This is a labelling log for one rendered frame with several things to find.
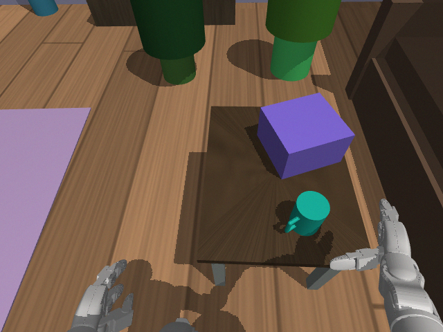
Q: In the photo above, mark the right robot hand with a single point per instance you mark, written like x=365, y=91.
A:
x=392, y=237

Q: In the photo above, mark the right robot arm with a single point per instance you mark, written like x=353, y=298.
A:
x=408, y=306

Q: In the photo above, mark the left robot hand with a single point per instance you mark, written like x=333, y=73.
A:
x=97, y=302

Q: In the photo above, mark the coffee table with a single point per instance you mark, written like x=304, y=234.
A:
x=246, y=205

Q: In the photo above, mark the sofa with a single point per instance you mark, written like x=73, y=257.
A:
x=397, y=91

